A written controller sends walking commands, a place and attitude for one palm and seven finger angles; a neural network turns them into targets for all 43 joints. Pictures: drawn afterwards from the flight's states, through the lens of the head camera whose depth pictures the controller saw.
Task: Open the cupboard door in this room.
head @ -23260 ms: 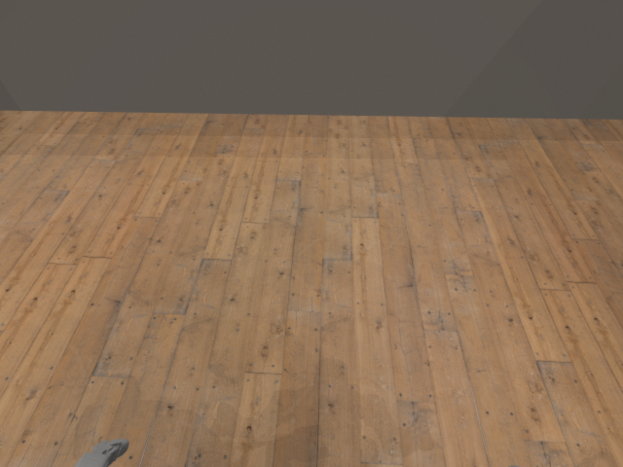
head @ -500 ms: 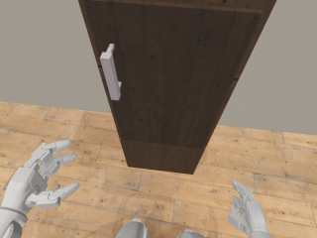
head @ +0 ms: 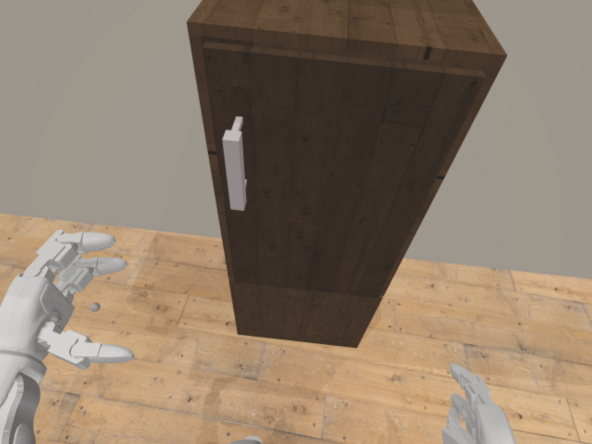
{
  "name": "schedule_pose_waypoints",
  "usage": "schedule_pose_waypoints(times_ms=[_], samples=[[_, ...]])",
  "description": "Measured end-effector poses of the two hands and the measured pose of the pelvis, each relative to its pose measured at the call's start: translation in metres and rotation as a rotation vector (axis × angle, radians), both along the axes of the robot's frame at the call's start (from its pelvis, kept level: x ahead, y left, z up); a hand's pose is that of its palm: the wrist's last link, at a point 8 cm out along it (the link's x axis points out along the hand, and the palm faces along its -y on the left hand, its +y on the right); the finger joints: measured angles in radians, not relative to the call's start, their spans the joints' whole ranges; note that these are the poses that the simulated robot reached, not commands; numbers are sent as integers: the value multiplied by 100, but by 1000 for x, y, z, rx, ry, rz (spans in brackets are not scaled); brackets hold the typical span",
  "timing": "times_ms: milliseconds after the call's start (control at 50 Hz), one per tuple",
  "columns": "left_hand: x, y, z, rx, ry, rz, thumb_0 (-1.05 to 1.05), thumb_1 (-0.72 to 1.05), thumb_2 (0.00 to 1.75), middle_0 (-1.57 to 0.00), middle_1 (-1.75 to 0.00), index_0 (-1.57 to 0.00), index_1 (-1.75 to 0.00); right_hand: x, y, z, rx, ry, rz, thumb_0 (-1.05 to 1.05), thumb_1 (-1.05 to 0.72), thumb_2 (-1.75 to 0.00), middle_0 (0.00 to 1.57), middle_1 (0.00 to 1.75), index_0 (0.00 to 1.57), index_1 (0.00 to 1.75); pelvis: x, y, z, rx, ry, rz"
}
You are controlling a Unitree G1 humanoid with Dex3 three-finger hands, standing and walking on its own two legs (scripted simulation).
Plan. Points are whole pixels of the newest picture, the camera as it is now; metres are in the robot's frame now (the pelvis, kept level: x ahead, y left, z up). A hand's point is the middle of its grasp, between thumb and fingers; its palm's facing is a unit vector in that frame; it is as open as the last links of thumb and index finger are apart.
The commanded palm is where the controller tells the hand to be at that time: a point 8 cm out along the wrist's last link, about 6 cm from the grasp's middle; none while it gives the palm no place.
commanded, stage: raise the hand with hooked fingers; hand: left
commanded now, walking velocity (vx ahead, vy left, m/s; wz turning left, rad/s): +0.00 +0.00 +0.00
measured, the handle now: (238, 164) +0.51 +0.13 +0.09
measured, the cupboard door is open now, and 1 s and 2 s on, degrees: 0 0 0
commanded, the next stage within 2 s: move the hooked fingers beside the handle in 0.88 s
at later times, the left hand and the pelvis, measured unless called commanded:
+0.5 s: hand (75, 249) +0.31 +0.29 +0.11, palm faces -0.01 -1.00 -0.05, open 14.0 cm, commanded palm +0.27 +0.33 +0.11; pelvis +0.01 +0.01 +0.02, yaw +0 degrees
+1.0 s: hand (99, 258) +0.30 +0.26 +0.11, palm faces +0.01 -1.00 -0.04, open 14.0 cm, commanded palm +0.27 +0.30 +0.11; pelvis +0.01 -0.02 +0.02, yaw +0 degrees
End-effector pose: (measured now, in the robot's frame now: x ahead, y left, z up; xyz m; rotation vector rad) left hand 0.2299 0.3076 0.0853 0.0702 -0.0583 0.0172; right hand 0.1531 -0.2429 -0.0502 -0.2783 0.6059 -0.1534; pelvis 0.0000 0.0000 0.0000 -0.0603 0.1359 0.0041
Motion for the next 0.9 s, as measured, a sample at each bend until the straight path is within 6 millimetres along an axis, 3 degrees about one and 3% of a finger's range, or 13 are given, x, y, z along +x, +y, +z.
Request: schedule_pose_waypoints(times_ms=[80,200,320,420,540,700,900], samples=[[7,15,-2,-21,70,14,-1,-40,34,-29,-114,-30,-114,6,14,3,22,-9,22,2,-90,-89,21,30,20,30,0,6,4,-2,-11,5],[16,20,-2,-23,112,-11,-1,-47,31,-30,-118,-30,-118,7,25,5,17,6,42,2,-90,-89,21,30,20,30,0,13,8,-2,-28,5],[34,30,21,-4,31,4,-1,-49,30,-30,-120,-30,-119,2,25,5,3,46,36,2,-90,-89,21,30,20,30,3,15,13,3,-41,5],[51,40,29,-15,65,4,-1,-50,30,-30,-120,-30,-120,-5,18,4,-1,79,4,2,-90,-89,21,30,20,30,7,15,17,5,-41,6],[59,31,29,-25,96,-34,-1,-50,30,-30,-120,-30,-120,-12,6,6,-4,93,-21,2,-90,-89,21,30,20,30,11,13,20,8,-34,-3],[53,20,21,-31,88,-5,-1,-50,30,-30,-120,-30,-120,-16,-6,6,-9,116,-25,2,-90,-89,21,30,20,30,10,4,21,13,-37,-6],[48,8,30,-15,74,-6,-2,-50,30,-30,-120,-30,-120,-11,-12,1,19,102,-24,2,-90,-89,21,30,20,30,8,-9,21,21,-45,1]])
